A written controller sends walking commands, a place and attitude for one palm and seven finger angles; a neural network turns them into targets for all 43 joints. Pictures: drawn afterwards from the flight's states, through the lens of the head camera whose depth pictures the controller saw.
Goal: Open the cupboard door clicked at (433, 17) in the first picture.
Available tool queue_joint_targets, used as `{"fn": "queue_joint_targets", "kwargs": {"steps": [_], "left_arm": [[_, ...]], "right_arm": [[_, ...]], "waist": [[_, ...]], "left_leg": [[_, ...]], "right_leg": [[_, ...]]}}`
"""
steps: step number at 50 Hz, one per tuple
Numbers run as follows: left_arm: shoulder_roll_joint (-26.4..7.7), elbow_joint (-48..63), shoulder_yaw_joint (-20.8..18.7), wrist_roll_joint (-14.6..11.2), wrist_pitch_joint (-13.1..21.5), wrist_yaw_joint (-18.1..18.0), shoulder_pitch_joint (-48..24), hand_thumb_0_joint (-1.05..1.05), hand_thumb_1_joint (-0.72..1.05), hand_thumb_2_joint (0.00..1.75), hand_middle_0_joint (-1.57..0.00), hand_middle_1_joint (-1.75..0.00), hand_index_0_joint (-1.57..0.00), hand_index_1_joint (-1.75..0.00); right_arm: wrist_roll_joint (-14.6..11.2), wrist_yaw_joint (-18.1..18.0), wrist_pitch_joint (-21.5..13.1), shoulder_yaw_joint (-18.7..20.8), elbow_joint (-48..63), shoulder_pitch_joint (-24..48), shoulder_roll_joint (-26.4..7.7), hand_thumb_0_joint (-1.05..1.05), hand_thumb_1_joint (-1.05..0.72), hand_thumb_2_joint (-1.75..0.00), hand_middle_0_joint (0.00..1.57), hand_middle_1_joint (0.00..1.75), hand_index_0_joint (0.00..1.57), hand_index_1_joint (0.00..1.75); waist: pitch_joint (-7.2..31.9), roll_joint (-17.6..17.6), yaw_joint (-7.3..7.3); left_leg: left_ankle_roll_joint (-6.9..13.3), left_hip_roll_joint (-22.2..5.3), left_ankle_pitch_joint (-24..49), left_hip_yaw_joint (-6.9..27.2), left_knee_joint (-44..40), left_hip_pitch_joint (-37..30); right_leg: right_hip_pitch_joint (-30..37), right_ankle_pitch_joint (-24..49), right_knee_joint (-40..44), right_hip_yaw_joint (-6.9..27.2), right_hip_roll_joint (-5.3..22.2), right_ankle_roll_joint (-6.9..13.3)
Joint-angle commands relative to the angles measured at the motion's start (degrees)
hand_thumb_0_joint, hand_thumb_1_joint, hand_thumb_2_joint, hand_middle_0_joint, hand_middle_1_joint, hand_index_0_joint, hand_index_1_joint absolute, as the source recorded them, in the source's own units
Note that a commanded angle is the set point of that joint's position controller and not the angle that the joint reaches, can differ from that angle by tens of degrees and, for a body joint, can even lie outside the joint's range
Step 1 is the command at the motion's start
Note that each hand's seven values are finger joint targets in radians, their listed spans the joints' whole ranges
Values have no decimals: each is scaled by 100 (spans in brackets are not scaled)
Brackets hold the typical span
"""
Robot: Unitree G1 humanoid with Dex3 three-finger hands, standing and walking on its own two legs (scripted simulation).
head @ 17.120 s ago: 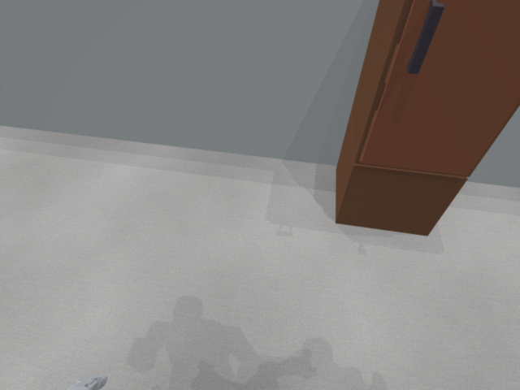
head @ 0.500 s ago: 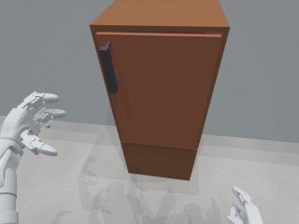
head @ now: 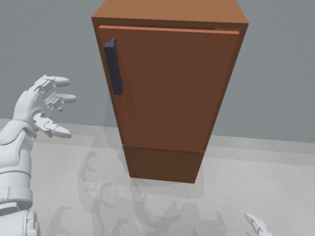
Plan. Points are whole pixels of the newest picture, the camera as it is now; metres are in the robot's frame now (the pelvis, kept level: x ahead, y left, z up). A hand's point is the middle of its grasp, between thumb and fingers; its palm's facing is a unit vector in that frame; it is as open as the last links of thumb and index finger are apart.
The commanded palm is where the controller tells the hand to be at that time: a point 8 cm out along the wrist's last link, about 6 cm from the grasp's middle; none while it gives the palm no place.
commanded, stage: move the hooked fingers beside the handle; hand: left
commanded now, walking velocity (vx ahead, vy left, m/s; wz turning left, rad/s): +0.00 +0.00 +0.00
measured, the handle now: (116, 67) +0.57 +0.16 +0.14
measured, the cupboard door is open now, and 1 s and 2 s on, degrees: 0 0 0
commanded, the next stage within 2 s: none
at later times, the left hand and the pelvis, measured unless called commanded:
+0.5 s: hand (77, 90) +0.44 +0.23 +0.15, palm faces -0.04 -1.00 -0.01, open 14.0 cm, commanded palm +0.42 +0.28 +0.15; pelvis +0.00 +0.01 +0.00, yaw +0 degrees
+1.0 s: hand (92, 72) +0.51 +0.21 +0.16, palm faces -0.05 -1.00 +0.01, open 14.0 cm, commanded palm +0.51 +0.27 +0.15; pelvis +0.00 -0.01 -0.01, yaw -1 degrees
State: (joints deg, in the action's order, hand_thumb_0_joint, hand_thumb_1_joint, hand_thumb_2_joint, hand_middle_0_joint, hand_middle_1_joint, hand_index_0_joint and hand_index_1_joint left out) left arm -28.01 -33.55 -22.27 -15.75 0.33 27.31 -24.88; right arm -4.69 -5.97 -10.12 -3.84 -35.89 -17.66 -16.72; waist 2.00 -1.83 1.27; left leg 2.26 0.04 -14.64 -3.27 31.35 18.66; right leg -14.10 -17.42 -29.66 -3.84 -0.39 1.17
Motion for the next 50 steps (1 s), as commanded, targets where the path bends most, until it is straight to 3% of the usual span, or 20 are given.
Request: {"fn": "queue_joint_targets", "kwargs": {"steps": [1,4,8,13,14,16,21,23,25,26,28,33,34,35,38,39,41,44,47,50], "left_arm": [[-1500,998,-196,-41,255,-107,-2501,0,-50,30,-30,-120,-30,-120],[-1559,898,-180,18,300,-206,-2767,0,-50,30,-30,-120,-30,-120],[-1592,881,-212,72,485,-284,-3133,0,-50,30,-30,-120,-30,-120],[-1370,219,33,152,517,-337,-3610,0,-50,30,-30,-120,-30,-120],[-1560,136,-96,175,536,-363,-3651,0,-50,30,-30,-120,-30,-120],[-1404,26,45,228,527,-377,-3680,0,-50,30,-30,-120,-30,-120],[-1727,-725,-114,277,674,-398,-4277,0,-50,30,-30,-120,-30,-120],[-1677,-584,-22,326,859,-407,-4612,0,-50,30,-30,-120,-30,-120],[-1673,-612,6,333,980,-413,-4688,0,-50,30,-30,-120,-30,-120],[-1840,-754,-99,358,1027,-427,-4815,0,-50,30,-30,-120,-30,-120],[-1773,-1154,-59,357,1068,-407,-4892,0,-50,30,-30,-120,-30,-120],[-2222,-1971,-223,499,1098,-378,-5248,0,-50,30,-30,-120,-30,-120],[-2249,-2083,-231,511,1117,-382,-5280,0,-50,30,-30,-120,-30,-120],[-2290,-2142,-179,558,1142,-370,-5418,0,-50,30,-30,-120,-30,-120],[-2579,-2252,-284,646,1275,-349,-5690,0,-50,30,-30,-120,-30,-120],[-2607,-2243,-311,600,1337,-342,-5839,0,-50,30,-30,-120,-30,-120],[-2652,-2260,-343,615,1413,-288,-5947,0,-50,30,-30,-120,-30,-120],[-2914,-2602,-431,648,1382,-225,-6099,0,-50,30,-30,-120,-30,-120],[-2968,-3055,-308,792,1231,-217,-6248,0,-50,30,-30,-120,-30,-120],[-3243,-3081,-415,862,1214,-246,-6483,0,-50,30,-30,-120,-30,-120]], "right_arm": [[6,-46,-274,333,796,371,-802,0,-90,-90,20,30,20,30],[43,-37,-225,356,742,239,-839,0,-90,-90,20,30,20,30],[81,-12,-188,381,677,131,-865,0,-90,-90,20,30,20,30],[99,8,-72,386,542,12,-885,0,-90,-90,20,30,20,30],[105,16,-42,389,524,-41,-915,0,-90,-90,20,30,20,30],[109,50,-4,406,537,-86,-903,0,-90,-90,20,30,20,30],[129,45,168,427,411,-268,-972,0,-90,-90,20,30,20,30],[145,63,190,442,409,-328,-971,0,-90,-90,20,30,20,30],[161,83,216,448,386,-389,-973,0,-90,-90,20,30,20,30],[167,77,246,445,323,-441,-988,0,-90,-90,20,30,20,30],[168,82,292,451,270,-521,-998,0,-90,-90,20,30,20,30],[171,75,419,453,160,-734,-1083,0,-90,-90,20,30,20,30],[169,70,456,459,173,-760,-1088,0,-90,-90,20,30,20,30],[169,72,471,450,165,-775,-1090,0,-90,-90,20,30,20,30],[183,74,529,464,136,-936,-1120,0,-90,-90,20,30,20,30],[185,67,557,475,125,-987,-1123,0,-90,-90,20,30,20,30],[193,82,572,498,117,-1065,-1128,0,-90,-90,20,30,20,30],[191,61,664,484,40,-1205,-1173,0,-90,-90,20,30,20,30],[183,60,732,468,-4,-1310,-1193,0,-90,-90,20,30,20,30],[205,49,787,478,25,-1453,-1237,0,-90,-90,20,30,20,30]], "waist": [[1248,-341,12],[1398,-195,45],[1759,-351,77],[1512,-283,209],[1589,-189,156],[1730,-482,156],[1568,101,313],[1861,-324,327],[2106,-457,330],[2031,-430,362],[1882,-191,427],[1717,-140,491],[1741,30,518],[1765,-117,547],[1955,-186,636],[2030,18,666],[2313,-186,684],[2242,-234,755],[1851,-298,877],[2137,-236,949]], "left_leg": [[8,-44,1139,637,-379,-1281],[-11,-87,1269,722,-359,-1438],[-73,-122,1624,804,-327,-1739],[-80,-139,1550,809,-310,-1623],[-85,-133,1668,821,-277,-1601],[-118,-137,1947,829,-225,-1741],[-17,-105,1509,719,-141,-1239],[-64,-113,1690,778,-105,-1527],[-60,-116,1918,760,-1,-1659],[-56,-119,1851,753,14,-1582],[-20,-105,1649,719,25,-1374],[36,-46,1280,610,97,-739],[64,-40,1301,570,155,-643],[67,-28,1242,549,174,-552],[84,-30,1196,533,278,-472],[106,-37,1280,537,321,-422],[106,-33,1375,506,370,-550],[123,-20,1315,473,456,-288],[138,-26,1039,464,479,36],[156,-39,1149,455,563,108]], "right_leg": [[-508,1307,401,153,-57,78],[-565,1270,400,127,-77,96],[-606,1382,328,107,-85,107],[-844,1314,337,98,-88,94],[-755,1383,323,101,-90,115],[-836,1485,276,109,-77,112],[-823,1486,239,147,-84,73],[-920,1475,185,155,-84,89],[-908,1627,147,187,-87,81],[-937,1613,152,193,-91,76],[-978,1558,158,196,-106,57],[-957,1545,80,276,-77,26],[-905,1599,57,289,-78,16],[-913,1622,49,331,-73,-5],[-932,1656,2,393,-73,-32],[-845,1764,-43,383,-91,-34],[-829,1914,-54,434,-104,-63],[-855,1954,-94,456,-100,-67],[-1150,1722,-36,481,-98,-104],[-1073,1874,-92,520,-101,-136]]}}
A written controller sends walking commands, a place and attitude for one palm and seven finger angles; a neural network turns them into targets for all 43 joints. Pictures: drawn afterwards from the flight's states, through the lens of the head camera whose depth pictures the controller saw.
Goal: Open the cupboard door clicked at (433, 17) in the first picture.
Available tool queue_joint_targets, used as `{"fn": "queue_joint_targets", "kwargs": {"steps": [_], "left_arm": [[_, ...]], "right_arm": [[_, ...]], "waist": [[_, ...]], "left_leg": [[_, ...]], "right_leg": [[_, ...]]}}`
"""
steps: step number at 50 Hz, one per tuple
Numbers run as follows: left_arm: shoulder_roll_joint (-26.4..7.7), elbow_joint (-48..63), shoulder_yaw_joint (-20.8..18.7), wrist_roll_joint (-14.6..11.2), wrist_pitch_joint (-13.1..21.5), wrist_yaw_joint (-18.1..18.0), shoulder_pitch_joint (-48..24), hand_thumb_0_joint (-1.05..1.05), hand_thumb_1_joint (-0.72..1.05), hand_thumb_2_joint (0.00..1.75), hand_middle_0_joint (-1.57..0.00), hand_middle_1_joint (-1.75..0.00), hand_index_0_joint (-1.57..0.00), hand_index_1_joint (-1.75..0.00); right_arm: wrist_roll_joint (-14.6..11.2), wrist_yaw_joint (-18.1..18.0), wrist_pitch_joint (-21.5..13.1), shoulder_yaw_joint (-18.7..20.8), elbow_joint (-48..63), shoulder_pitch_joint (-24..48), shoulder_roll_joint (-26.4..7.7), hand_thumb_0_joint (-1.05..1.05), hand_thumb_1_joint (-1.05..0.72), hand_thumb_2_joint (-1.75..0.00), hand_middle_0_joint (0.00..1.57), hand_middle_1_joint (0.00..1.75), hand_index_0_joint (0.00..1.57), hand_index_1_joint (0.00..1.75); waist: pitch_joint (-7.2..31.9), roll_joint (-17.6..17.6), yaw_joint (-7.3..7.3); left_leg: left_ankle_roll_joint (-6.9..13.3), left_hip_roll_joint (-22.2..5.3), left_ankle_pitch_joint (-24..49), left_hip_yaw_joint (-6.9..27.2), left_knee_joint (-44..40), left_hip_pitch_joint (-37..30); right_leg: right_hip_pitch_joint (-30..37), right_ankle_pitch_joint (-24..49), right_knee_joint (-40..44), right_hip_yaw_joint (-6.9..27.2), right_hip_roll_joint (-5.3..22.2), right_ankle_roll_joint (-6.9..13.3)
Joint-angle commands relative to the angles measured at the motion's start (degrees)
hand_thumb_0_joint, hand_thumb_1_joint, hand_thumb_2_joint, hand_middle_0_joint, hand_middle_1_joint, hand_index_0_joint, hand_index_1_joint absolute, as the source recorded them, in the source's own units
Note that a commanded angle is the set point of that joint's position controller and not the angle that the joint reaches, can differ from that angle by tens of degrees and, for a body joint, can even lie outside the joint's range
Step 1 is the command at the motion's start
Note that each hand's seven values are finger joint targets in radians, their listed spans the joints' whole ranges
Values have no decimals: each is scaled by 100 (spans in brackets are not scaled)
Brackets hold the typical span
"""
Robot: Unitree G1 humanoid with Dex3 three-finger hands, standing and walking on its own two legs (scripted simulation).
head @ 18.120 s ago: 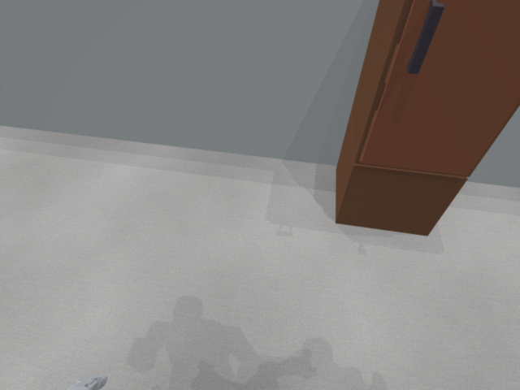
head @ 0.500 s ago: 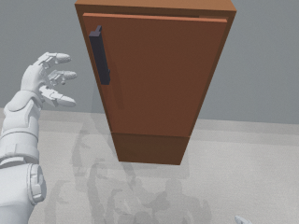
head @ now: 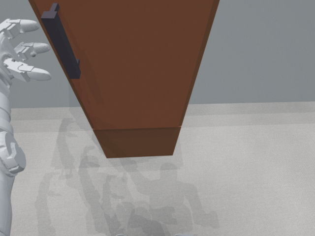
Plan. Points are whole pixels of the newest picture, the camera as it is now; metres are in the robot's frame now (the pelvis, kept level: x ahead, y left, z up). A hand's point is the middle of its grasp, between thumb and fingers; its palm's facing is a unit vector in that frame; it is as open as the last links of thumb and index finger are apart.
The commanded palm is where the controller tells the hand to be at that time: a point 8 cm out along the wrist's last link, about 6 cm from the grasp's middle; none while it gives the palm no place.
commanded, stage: move the hooked fingers beside the handle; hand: left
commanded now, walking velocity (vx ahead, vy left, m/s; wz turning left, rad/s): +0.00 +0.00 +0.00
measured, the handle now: (66, 44) +0.56 +0.18 +0.15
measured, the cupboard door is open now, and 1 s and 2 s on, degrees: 0 0 0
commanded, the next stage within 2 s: slide the fingers in behind the handle in 1.62 s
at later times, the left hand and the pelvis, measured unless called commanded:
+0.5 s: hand (26, 56) +0.51 +0.25 +0.16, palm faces -0.05 -1.00 +0.01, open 14.0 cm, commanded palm +0.49 +0.29 +0.16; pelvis +0.02 +0.02 +0.00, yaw -1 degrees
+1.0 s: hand (34, 55) +0.51 +0.23 +0.16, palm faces -0.01 -1.00 +0.01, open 14.0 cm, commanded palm +0.50 +0.29 +0.15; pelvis -0.01 +0.01 -0.01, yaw +0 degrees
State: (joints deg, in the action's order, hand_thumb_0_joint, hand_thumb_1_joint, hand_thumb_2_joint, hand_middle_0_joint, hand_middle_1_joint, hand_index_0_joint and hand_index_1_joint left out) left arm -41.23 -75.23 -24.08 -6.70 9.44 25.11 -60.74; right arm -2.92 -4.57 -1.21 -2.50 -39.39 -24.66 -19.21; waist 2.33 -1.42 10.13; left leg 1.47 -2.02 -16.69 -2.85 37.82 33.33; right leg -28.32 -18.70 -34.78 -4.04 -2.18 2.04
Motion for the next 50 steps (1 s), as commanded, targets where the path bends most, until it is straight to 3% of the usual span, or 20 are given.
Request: {"fn": "queue_joint_targets", "kwargs": {"steps": [1,3,7,10,12,16,17,18,20,24,25,27,30,33,34,37,39,43,47,50], "left_arm": [[-2070,1114,-325,2,336,-35,-2995,0,-50,30,-30,-120,-30,-120],[-2037,1154,-325,17,402,4,-2907,0,-50,30,-30,-120,-30,-120],[-2224,1219,-624,-31,467,112,-2338,0,-50,30,-30,-120,-30,-120],[-1988,1412,-493,-69,407,225,-2063,0,-50,30,-30,-120,-30,-120],[-1978,1472,-555,-110,351,243,-1803,0,-50,30,-30,-120,-30,-120],[-1653,1969,-354,-195,436,176,-2157,0,-50,30,-30,-120,-30,-120],[-1434,2023,-242,-244,453,155,-2244,0,-50,30,-30,-120,-30,-120],[-1412,2119,-263,-276,488,132,-2319,0,-50,30,-30,-120,-30,-120],[-1440,2390,-329,-313,555,79,-2426,0,-50,30,-30,-120,-30,-120],[-750,2521,44,-353,483,-1,-2172,0,-50,30,-30,-120,-30,-120],[-835,2309,-63,-336,400,-41,-2056,0,-50,30,-30,-120,-30,-120],[-677,1906,42,-352,212,-79,-1879,0,-50,30,-30,-120,-30,-120],[-680,1897,41,-287,134,-216,-1866,0,-50,30,-30,-120,-30,-120],[-696,1986,66,-191,282,-375,-2181,0,-50,30,-30,-120,-30,-120],[-618,2142,155,-213,401,-424,-2454,0,-50,30,-30,-120,-30,-120],[-835,2202,-13,-168,632,-527,-2866,0,-50,30,-30,-120,-30,-120],[-888,2093,12,-174,718,-555,-3089,0,-50,30,-30,-120,-30,-120],[-958,1244,166,14,538,-533,-3144,0,-50,30,-30,-120,-30,-120],[-1287,833,42,19,431,-409,-3014,0,-50,30,-30,-120,-30,-120],[-1368,835,90,28,491,-311,-3199,0,-50,30,-30,-120,-30,-120]], "right_arm": [[52,-86,-84,350,365,-831,-992,0,-90,-90,20,30,20,30],[77,-67,-47,358,395,-897,-977,0,-90,-90,20,30,20,30],[109,-29,74,403,504,-967,-989,0,-90,-90,20,30,20,30],[92,12,176,419,605,-906,-954,0,-90,-90,20,30,20,30],[96,38,233,435,660,-891,-957,0,-90,-90,20,30,20,30],[92,50,297,461,654,-826,-911,0,-90,-90,20,30,20,30],[99,64,288,466,639,-817,-902,0,-90,-90,20,30,20,30],[107,67,282,488,585,-835,-907,0,-90,-90,20,30,20,30],[110,71,273,485,567,-813,-894,0,-90,-90,20,30,20,30],[130,136,233,489,538,-737,-817,0,-90,-90,20,30,20,30],[143,150,239,489,499,-715,-828,0,-90,-90,20,30,20,30],[117,155,262,477,535,-663,-833,0,-90,-90,20,30,20,30],[111,145,252,446,631,-576,-832,0,-90,-90,20,30,20,30],[125,145,252,441,649,-566,-817,0,-90,-90,20,30,20,30],[129,126,244,421,644,-545,-805,0,-90,-90,20,30,20,30],[129,116,174,402,614,-495,-814,0,-90,-90,20,30,20,30],[118,72,134,367,550,-490,-830,0,-90,-90,20,30,20,30],[98,36,47,306,420,-547,-879,0,-90,-90,20,30,20,30],[88,-8,3,281,443,-695,-944,0,-90,-90,20,30,20,30],[97,-29,-9,276,439,-796,-956,0,-90,-90,20,30,20,30]], "waist": [[2267,-337,40],[2482,-427,15],[2925,-348,-177],[2876,-624,-266],[2682,-567,-319],[2486,-744,-177],[2430,-794,-121],[2527,-687,-91],[2815,-1015,-145],[2896,-1200,-180],[2763,-923,-206],[2399,-463,-176],[2341,-548,-237],[2239,-384,-162],[2258,-530,-103],[2524,-521,-79],[2451,-502,-1],[2010,-605,95],[2088,-283,115],[2101,-403,171]], "left_leg": [[227,168,1433,437,-54,-1384],[211,162,1626,430,-6,-1485],[203,156,2074,377,57,-1637],[191,150,2480,355,77,-1897],[191,128,2483,349,65,-1900],[171,66,2665,439,86,-2268],[160,51,2653,476,91,-2385],[154,23,2711,516,106,-2498],[120,-9,3284,597,171,-2868],[25,-71,3983,764,269,-3321],[12,-95,3887,796,249,-3181],[48,-61,3332,726,144,-2702],[59,-27,3260,675,124,-2585],[29,-48,2956,746,138,-2508],[44,-33,2919,734,153,-2551],[31,-9,2414,788,119,-2602],[61,14,2100,780,106,-2469],[70,46,1291,797,14,-1998],[131,73,1089,707,54,-1591],[145,86,1041,677,83,-1447]], "right_leg": [[391,2069,379,533,69,-222],[427,2232,320,514,50,-210],[683,2758,220,488,13,-214],[557,2969,190,411,-24,-176],[451,2866,218,368,-51,-170],[52,2609,250,288,-101,-143],[-105,2473,267,265,-117,-136],[-115,2450,263,251,-125,-139],[-168,2572,193,252,-128,-115],[-493,2403,145,146,-132,-86],[-488,2382,142,124,-135,-103],[-352,2294,163,109,-124,-123],[-319,2299,128,133,-78,-115],[-433,2072,98,135,-77,-114],[-455,2034,98,152,-69,-100],[-391,1825,99,208,-79,-96],[-374,1684,121,215,-59,-85],[-637,1158,202,243,-29,-92],[-380,1204,229,318,-17,-124],[-369,1194,223,351,-21,-133]]}}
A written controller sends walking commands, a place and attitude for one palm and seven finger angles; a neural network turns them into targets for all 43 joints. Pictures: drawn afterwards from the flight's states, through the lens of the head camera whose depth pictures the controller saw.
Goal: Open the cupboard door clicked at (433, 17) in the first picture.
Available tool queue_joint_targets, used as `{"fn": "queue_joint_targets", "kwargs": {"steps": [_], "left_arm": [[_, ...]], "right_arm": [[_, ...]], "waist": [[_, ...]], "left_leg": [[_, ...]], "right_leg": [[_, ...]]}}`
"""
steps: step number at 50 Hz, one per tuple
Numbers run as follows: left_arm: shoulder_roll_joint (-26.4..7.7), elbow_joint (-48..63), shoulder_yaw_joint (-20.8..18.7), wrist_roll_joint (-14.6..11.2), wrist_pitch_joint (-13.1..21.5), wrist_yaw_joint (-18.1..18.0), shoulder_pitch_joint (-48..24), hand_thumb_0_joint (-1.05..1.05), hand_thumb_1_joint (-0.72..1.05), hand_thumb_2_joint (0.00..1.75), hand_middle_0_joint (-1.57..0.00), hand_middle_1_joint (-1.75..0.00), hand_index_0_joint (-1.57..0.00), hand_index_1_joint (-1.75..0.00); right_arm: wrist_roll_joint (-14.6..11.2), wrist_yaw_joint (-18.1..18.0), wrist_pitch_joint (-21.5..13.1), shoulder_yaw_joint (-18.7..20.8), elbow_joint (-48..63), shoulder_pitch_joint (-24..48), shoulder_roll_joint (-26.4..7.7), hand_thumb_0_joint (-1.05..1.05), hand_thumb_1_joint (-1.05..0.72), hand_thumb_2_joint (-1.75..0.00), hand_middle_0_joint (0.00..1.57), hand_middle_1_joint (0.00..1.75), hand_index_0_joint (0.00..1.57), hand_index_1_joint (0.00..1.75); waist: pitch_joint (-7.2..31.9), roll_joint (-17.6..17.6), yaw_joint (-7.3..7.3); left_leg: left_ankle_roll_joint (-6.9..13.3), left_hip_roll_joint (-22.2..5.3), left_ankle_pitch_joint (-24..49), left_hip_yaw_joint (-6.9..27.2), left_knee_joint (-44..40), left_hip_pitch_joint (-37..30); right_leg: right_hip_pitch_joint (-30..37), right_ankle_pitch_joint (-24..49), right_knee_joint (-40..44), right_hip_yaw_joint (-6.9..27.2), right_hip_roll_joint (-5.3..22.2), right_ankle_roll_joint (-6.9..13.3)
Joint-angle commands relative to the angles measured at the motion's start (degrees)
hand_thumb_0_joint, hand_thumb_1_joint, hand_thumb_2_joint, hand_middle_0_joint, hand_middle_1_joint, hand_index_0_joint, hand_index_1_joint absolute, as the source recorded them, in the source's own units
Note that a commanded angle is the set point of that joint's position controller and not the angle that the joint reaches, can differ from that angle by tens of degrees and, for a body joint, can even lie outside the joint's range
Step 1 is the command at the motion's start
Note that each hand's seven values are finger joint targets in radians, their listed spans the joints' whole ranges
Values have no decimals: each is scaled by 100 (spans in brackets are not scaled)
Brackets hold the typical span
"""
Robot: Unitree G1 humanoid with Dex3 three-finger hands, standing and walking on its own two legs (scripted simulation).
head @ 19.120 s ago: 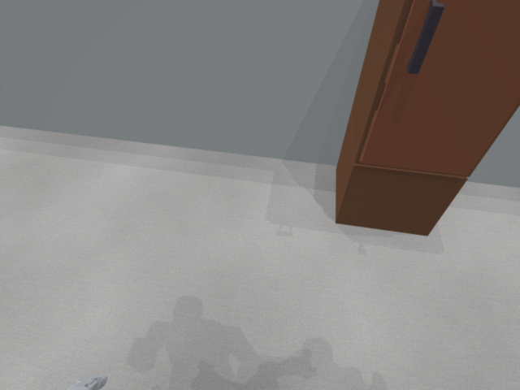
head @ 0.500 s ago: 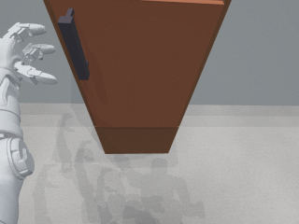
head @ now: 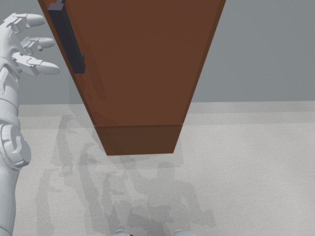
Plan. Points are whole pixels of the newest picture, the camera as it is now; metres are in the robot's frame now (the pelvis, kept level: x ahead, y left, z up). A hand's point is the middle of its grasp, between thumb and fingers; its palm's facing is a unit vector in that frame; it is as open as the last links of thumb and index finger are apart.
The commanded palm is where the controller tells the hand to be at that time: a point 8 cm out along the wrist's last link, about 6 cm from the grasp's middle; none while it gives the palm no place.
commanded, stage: move the hooked fingers beside the handle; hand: left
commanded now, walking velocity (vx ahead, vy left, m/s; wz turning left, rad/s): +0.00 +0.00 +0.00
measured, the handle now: (71, 37) +0.57 +0.16 +0.16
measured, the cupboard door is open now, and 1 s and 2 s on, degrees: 0 0 0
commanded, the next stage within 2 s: slide the fingers in behind the handle in 0.62 s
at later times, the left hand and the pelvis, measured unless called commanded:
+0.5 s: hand (38, 49) +0.53 +0.22 +0.16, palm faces -0.05 -1.00 +0.03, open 14.0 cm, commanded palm +0.51 +0.27 +0.16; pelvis +0.02 +0.00 +0.00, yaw -1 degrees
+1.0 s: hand (45, 54) +0.51 +0.21 +0.16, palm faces -0.05 -1.00 +0.02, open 14.0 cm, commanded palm +0.49 +0.25 +0.16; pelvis +0.02 +0.00 +0.00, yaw +0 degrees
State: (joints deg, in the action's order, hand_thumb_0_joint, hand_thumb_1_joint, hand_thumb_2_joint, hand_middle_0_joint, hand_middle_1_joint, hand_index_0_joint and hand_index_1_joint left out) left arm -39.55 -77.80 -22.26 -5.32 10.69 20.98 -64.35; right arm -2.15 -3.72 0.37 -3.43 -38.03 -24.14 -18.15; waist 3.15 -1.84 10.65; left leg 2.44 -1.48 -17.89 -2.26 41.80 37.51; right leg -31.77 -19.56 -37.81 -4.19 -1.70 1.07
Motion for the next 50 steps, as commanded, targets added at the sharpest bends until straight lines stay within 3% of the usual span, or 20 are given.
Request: {"fn": "queue_joint_targets", "kwargs": {"steps": [1,2,4,5,8,10,15,18,21,23,25,27,30,31,33,35,40,44,46,50], "left_arm": [[-1651,1177,-158,-93,411,119,-2881,0,-50,30,-30,-120,-30,-120],[-1646,1168,-159,-86,435,139,-2827,0,-50,30,-30,-120,-30,-120],[-1811,1154,-276,-131,475,179,-2852,0,-50,30,-30,-120,-30,-120],[-2074,1229,-454,-123,484,195,-2883,0,-50,30,-30,-120,-30,-120],[-2241,1304,-557,-82,463,267,-2658,0,-50,30,-30,-120,-30,-120],[-2419,1350,-680,-44,443,291,-2409,0,-50,30,-30,-120,-30,-120],[-2125,1829,-566,-117,420,365,-2173,0,-50,30,-30,-120,-30,-120],[-1588,1979,-288,-288,368,434,-2192,0,-50,30,-30,-120,-30,-120],[-1578,1874,-370,-377,284,438,-2061,0,-50,30,-30,-120,-30,-120],[-1435,1758,-258,-371,187,408,-2046,0,-50,30,-30,-120,-30,-120],[-1609,1833,-374,-289,213,317,-2095,0,-50,30,-30,-120,-30,-120],[-1431,2151,-320,-276,308,236,-2014,0,-50,30,-30,-120,-30,-120],[-1249,2569,-333,-366,470,180,-1898,0,-50,30,-30,-120,-30,-120],[-1114,2518,-247,-404,453,196,-1863,0,-50,30,-30,-120,-30,-120],[-1106,2095,-305,-453,317,201,-1778,0,-50,30,-30,-120,-30,-120],[-1247,2006,-365,-418,218,199,-1791,0,-50,30,-30,-120,-30,-120],[-890,2544,-104,-345,330,72,-1846,0,-50,30,-30,-120,-30,-120],[-672,2274,-7,-528,366,70,-1990,0,-50,30,-30,-120,-30,-120],[-662,2256,92,-444,336,51,-2296,0,-50,30,-30,-120,-30,-120],[-790,2453,-4,-347,438,-78,-2322,0,-50,30,-30,-120,-30,-120]], "right_arm": [[31,-120,-167,389,295,-910,-1079,0,-90,-90,20,30,20,30],[41,-121,-167,395,306,-919,-1078,0,-90,-90,20,30,20,30],[46,-133,-160,389,281,-1014,-1095,0,-90,-90,20,30,20,30],[44,-137,-148,409,281,-1058,-1118,0,-90,-90,20,30,20,30],[36,-121,-108,415,321,-1088,-1095,0,-90,-90,20,30,20,30],[31,-127,-49,429,354,-1119,-1095,0,-90,-90,20,30,20,30],[43,-73,35,483,428,-1113,-1057,0,-90,-90,20,30,20,30],[42,-46,47,515,398,-1070,-1030,0,-90,-90,20,30,20,30],[35,-50,74,527,355,-1059,-1046,0,-90,-90,20,30,20,30],[24,-33,68,510,360,-998,-1028,0,-90,-90,20,30,20,30],[28,-35,70,508,361,-987,-1011,0,-90,-90,20,30,20,30],[56,4,50,520,412,-946,-967,0,-90,-90,20,30,20,30],[77,56,33,540,454,-864,-933,0,-90,-90,20,30,20,30],[58,63,41,536,468,-810,-928,0,-90,-90,20,30,20,30],[35,52,64,535,458,-750,-947,0,-90,-90,20,30,20,30],[11,29,93,514,474,-711,-962,0,-90,-90,20,30,20,30],[28,61,72,505,555,-591,-869,0,-90,-90,20,30,20,30],[5,28,52,494,511,-547,-892,0,-90,-90,20,30,20,30],[4,17,31,484,437,-534,-900,0,-90,-90,20,30,20,30],[30,32,-21,482,410,-555,-879,0,-90,-90,20,30,20,30]], "waist": [[2112,-351,114],[2166,-470,103],[2188,-309,121],[2330,-295,101],[2532,-646,-31],[2620,-585,-90],[2732,-953,-177],[2589,-863,-52],[2356,-535,-53],[2136,-576,-21],[2234,-707,-77],[2503,-891,-155],[2954,-816,-239],[2877,-802,-212],[2502,-283,-172],[2396,-282,-208],[2618,-769,-258],[2280,-200,-99],[2270,-439,-55],[2573,-732,-158]], "left_leg": [[44,11,1177,646,-303,-1922],[35,14,1171,628,-288,-1942],[71,26,1196,597,-251,-1796],[81,18,1200,573,-252,-1760],[76,49,1354,496,-230,-1779],[86,44,1596,475,-205,-1802],[50,22,2036,472,-210,-2300],[51,-13,2169,493,-209,-2554],[69,-27,2226,513,-232,-2471],[83,-5,2119,477,-242,-2344],[66,2,2393,497,-197,-2446],[16,-30,2838,566,-141,-2791],[-30,-83,3520,655,-51,-3221],[-39,-85,3526,648,-47,-3210],[13,-55,3049,580,-109,-2808],[39,-14,2986,522,-135,-2602],[-13,-24,3267,588,-64,-2982],[45,7,2532,540,-168,-2620],[23,17,2389,568,-195,-2615],[-15,17,2488,649,-175,-2809]], "right_leg": [[-52,1250,511,356,-82,-35],[-95,1207,516,362,-83,-32],[50,1300,515,391,-98,-41],[148,1357,517,417,-100,-67],[319,1581,491,445,-95,-49],[408,1826,462,426,-106,-58],[286,2025,470,327,-166,-24],[85,2053,533,282,-203,-34],[87,2108,534,247,-203,-34],[28,2086,545,264,-186,-43],[44,2223,472,267,-166,-27],[-9,2337,401,237,-168,-15],[65,2566,304,209,-191,-21],[55,2581,305,211,-189,-21],[172,2557,358,212,-184,-46],[310,2692,328,229,-146,-41],[143,2585,313,237,-134,-25],[275,2395,395,239,-136,-16],[154,2276,381,250,-118,-18],[133,2156,349,243,-111,14]]}}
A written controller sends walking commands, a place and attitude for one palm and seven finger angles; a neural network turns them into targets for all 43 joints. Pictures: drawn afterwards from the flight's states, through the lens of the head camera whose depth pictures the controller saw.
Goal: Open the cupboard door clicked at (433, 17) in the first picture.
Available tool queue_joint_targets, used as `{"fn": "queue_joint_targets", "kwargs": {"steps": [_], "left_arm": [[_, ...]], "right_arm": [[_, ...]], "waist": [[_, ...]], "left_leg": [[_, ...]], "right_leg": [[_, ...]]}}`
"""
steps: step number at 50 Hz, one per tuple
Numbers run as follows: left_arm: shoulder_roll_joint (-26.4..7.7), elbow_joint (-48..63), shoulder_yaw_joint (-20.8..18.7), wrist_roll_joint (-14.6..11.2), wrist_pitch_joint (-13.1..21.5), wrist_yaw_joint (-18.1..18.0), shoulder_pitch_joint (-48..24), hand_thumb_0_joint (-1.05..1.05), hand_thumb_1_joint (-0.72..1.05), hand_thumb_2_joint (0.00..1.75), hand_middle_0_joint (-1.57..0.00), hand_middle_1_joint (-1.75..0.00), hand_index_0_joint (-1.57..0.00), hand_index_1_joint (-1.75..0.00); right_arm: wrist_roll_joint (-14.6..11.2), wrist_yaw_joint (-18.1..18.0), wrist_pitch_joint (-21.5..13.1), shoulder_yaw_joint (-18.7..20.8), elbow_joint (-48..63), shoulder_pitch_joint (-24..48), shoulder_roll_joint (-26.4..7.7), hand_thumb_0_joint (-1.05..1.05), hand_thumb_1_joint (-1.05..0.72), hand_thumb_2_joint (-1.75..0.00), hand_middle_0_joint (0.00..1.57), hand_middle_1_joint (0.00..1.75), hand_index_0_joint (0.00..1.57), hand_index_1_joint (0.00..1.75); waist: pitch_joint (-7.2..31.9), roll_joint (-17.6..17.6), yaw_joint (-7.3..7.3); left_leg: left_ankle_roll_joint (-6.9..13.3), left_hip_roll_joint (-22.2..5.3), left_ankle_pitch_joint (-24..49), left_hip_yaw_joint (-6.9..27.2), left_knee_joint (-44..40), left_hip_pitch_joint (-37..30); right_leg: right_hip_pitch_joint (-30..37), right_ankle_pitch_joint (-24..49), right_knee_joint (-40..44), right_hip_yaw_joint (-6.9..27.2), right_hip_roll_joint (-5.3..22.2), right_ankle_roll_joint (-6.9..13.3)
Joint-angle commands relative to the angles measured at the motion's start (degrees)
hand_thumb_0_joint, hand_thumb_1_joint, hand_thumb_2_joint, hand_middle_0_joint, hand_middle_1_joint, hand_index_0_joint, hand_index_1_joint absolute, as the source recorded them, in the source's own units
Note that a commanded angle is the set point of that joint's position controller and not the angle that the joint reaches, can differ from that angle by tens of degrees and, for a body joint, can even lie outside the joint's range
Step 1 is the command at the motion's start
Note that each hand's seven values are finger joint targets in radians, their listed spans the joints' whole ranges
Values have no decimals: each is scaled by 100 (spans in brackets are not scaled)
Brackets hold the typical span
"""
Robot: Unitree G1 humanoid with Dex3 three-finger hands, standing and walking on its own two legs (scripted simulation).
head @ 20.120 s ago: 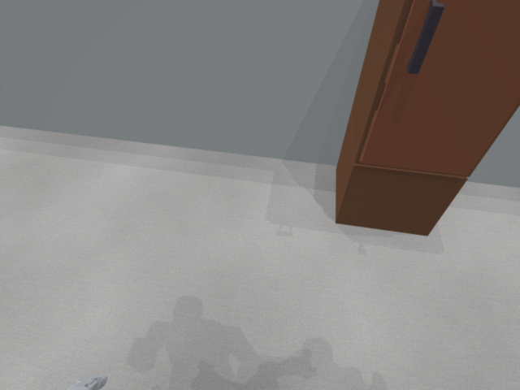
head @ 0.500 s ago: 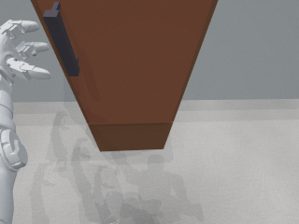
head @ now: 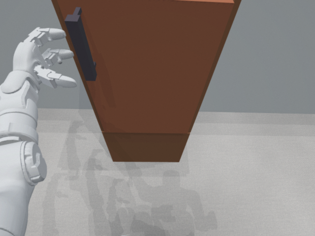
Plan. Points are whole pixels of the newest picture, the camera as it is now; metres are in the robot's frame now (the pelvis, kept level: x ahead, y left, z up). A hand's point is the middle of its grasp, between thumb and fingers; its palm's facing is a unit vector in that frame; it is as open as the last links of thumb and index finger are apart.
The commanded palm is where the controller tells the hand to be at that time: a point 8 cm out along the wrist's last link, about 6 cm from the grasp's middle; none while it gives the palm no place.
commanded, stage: slide the fingers in behind the handle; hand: left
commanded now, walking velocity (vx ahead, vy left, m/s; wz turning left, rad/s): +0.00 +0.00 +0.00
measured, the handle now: (85, 46) +0.55 +0.16 +0.16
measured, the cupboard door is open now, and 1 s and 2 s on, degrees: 0 0 0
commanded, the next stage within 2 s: close the thumb around the handle in 1.32 s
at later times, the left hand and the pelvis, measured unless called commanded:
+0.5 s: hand (73, 57) +0.51 +0.18 +0.16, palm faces -0.06 -1.00 +0.03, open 13.9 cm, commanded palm +0.48 +0.22 +0.16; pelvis -0.01 +0.00 +0.00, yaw -1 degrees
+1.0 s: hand (89, 61) +0.50 +0.14 +0.16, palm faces -0.06 -1.00 +0.02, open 14.0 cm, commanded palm +0.48 +0.20 +0.16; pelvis +0.00 +0.00 +0.00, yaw -1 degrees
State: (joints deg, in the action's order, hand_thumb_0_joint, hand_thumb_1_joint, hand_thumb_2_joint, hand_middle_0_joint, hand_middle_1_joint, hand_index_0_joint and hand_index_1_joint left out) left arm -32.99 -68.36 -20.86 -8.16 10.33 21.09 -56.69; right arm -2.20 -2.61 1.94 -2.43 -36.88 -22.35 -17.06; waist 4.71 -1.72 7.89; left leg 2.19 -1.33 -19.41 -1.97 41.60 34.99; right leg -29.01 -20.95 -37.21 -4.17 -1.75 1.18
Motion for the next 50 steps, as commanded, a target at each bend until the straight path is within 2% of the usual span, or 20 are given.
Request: {"fn": "queue_joint_targets", "kwargs": {"steps": [1,4,5,9,10,13,15,17,19,20,23,26,30,34,36,39,41,44,46,50], "left_arm": [[-1281,1331,-58,-64,458,-111,-2973,0,-50,30,-30,-120,-30,-120],[-1326,960,-96,-108,402,-190,-2991,0,-50,30,-30,-120,-30,-120],[-1539,889,-249,-72,385,-208,-2955,0,-50,30,-30,-120,-30,-120],[-1624,710,-203,49,389,-306,-3248,0,-50,30,-30,-120,-30,-120],[-1840,824,-308,105,452,-329,-3355,0,-50,30,-30,-120,-30,-120],[-1719,1012,-231,123,608,-345,-3438,0,-50,30,-30,-120,-30,-120],[-1897,1009,-390,100,683,-331,-3438,0,-50,30,-30,-120,-30,-120],[-1586,890,-186,75,625,-274,-3313,0,-50,30,-30,-120,-30,-120],[-1765,679,-379,66,528,-250,-2999,0,-50,30,-30,-120,-30,-120],[-1624,717,-216,65,464,-229,-3072,0,-50,30,-30,-120,-30,-120],[-1728,794,-315,74,380,-261,-3011,0,-50,30,-30,-120,-30,-120],[-1207,1176,-43,50,461,-321,-2983,0,-50,30,-30,-120,-30,-120],[-1033,1072,-19,-59,403,-379,-2959,0,-50,30,-30,-120,-30,-120],[-1010,1506,-76,-20,506,-526,-3038,0,-50,30,-30,-120,-30,-120],[-640,1867,137,7,592,-624,-3165,0,-50,30,-30,-120,-30,-120],[-675,1613,18,-42,559,-741,-2846,0,-50,30,-30,-120,-30,-120],[-368,1618,240,-3,448,-784,-2966,0,-50,30,-30,-120,-30,-120],[-491,1612,96,29,396,-904,-2824,0,-50,30,-30,-120,-30,-120],[-309,1775,218,53,409,-954,-2861,0,-50,30,-30,-120,-30,-120],[-627,1425,-21,80,432,-1036,-2910,0,-50,30,-30,-120,-30,-120]], "right_arm": [[32,-67,-192,373,294,-722,-972,0,-90,-90,20,30,20,30],[29,-87,-214,346,257,-771,-1010,0,-90,-90,20,30,20,30],[26,-94,-221,356,261,-787,-1038,0,-90,-90,20,30,20,30],[29,-120,-274,335,265,-854,-1040,0,-90,-90,20,30,20,30],[36,-119,-290,338,252,-898,-1057,0,-90,-90,20,30,20,30],[49,-101,-351,348,275,-929,-1025,0,-90,-90,20,30,20,30],[56,-95,-357,359,242,-993,-1037,0,-90,-90,20,30,20,30],[46,-81,-363,359,234,-1003,-1016,0,-90,-90,20,30,20,30],[54,-82,-341,371,239,-1068,-1052,0,-90,-90,20,30,20,30],[28,-83,-334,360,259,-1017,-1036,0,-90,-90,20,30,20,30],[43,-70,-322,379,267,-1079,-1039,0,-90,-90,20,30,20,30],[68,-26,-345,416,286,-1053,-965,0,-90,-90,20,30,20,30],[69,5,-336,427,251,-1047,-986,0,-90,-90,20,30,20,30],[84,31,-356,450,259,-1024,-953,0,-90,-90,20,30,20,30],[102,85,-399,466,244,-953,-885,0,-90,-90,20,30,20,30],[94,91,-373,450,227,-942,-899,0,-90,-90,20,30,20,30],[85,113,-375,453,240,-841,-864,0,-90,-90,20,30,20,30],[84,102,-353,456,277,-834,-873,0,-90,-90,20,30,20,30],[84,128,-359,447,305,-764,-825,0,-90,-90,20,30,20,30],[88,89,-347,422,282,-764,-854,0,-90,-90,20,30,20,30]], "waist": [[2304,-680,132],[1870,-253,223],[1939,-129,163],[1761,-200,265],[1968,-262,257],[2257,-509,255],[2425,-471,232],[2344,-556,248],[2259,-278,177],[2179,-427,224],[2128,-353,176],[2300,-597,166],[2031,-222,221],[2301,-549,119],[2553,-827,121],[2360,-352,98],[2245,-412,134],[2257,-233,61],[2359,-406,34],[2057,171,84]], "left_leg": [[10,7,2479,614,-161,-2501],[74,37,1930,551,-255,-2008],[74,40,1806,546,-280,-1879],[106,69,1390,493,-292,-1598],[102,57,1447,509,-285,-1649],[77,54,1514,513,-262,-1871],[84,51,1585,490,-220,-1835],[74,53,1647,476,-240,-1896],[98,55,1648,452,-239,-1726],[102,59,1583,396,-262,-1676],[104,54,1643,401,-290,-1628],[74,40,2052,426,-233,-2085],[91,33,1929,410,-279,-1941],[55,20,2350,482,-206,-2319],[-4,-14,2680,562,-156,-2740],[29,-2,2754,529,-165,-2494],[15,9,2684,503,-185,-2478],[37,27,2783,492,-168,-2418],[2,24,2884,502,-167,-2557],[66,71,2325,421,-250,-2038]], "right_leg": [[-204,2173,314,235,-114,3],[-123,1937,400,249,-110,-13],[-10,1920,390,273,-103,-23],[-70,1618,442,334,-72,-38],[-27,1679,421,369,-73,-51],[-64,1673,406,383,-97,-42],[93,1810,385,417,-101,-50],[17,1863,398,384,-116,-37],[137,1897,398,354,-122,-35],[91,1912,435,390,-106,-56],[162,1983,438,371,-111,-51],[-32,2133,396,303,-151,-30],[-20,2100,430,294,-165,-42],[-95,2192,318,244,-159,19],[-270,2232,262,213,-176,20],[-82,2394,255,196,-185,7],[-161,2411,247,196,-176,-11],[-10,2508,236,202,-158,2],[-37,2550,211,209,-150,4],[215,2521,267,267,-140,-30]]}}
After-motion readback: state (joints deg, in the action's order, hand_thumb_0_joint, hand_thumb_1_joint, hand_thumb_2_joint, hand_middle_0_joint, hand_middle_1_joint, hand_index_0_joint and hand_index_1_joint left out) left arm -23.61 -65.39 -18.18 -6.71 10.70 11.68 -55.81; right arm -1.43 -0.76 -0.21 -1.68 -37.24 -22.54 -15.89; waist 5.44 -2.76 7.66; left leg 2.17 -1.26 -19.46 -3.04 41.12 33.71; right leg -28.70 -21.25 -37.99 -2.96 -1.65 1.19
